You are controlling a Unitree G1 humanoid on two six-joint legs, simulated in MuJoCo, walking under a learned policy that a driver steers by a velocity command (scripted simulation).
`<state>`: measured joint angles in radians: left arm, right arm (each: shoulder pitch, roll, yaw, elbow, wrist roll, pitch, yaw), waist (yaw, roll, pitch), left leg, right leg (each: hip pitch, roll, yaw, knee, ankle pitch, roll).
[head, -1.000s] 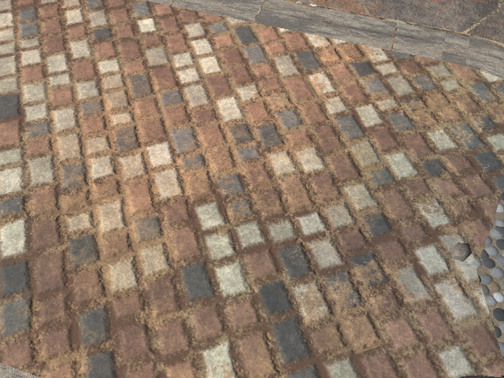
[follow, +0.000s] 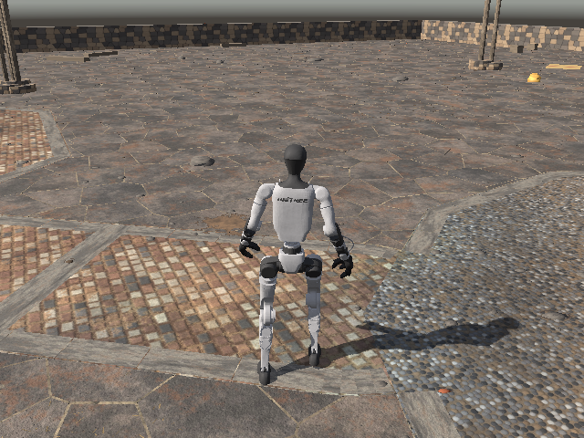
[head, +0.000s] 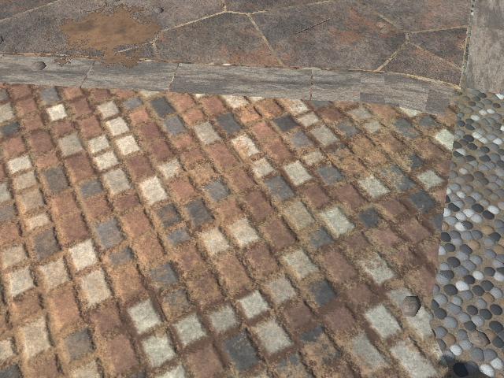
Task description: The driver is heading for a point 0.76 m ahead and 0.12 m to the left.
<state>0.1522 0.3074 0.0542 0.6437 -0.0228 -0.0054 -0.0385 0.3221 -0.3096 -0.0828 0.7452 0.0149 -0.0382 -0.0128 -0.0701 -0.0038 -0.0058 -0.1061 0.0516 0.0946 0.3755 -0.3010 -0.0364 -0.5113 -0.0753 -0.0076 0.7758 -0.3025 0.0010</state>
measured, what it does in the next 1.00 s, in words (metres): walks ahead, turning left: right foot, then left foot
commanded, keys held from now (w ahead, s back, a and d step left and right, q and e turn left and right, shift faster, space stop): w+e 0.04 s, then w+q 0.96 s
